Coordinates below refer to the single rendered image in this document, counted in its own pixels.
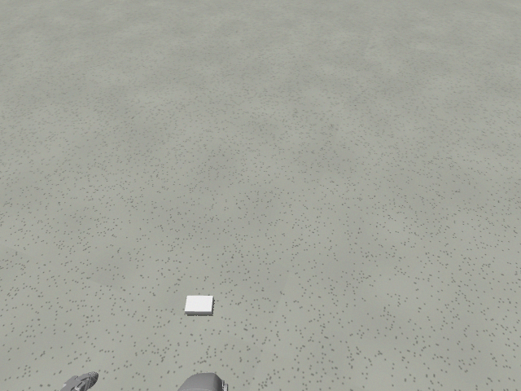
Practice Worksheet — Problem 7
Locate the small box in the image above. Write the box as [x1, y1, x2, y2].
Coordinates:
[185, 296, 214, 314]

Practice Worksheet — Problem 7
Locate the left robot hand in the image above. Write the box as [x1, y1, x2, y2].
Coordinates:
[60, 371, 99, 391]

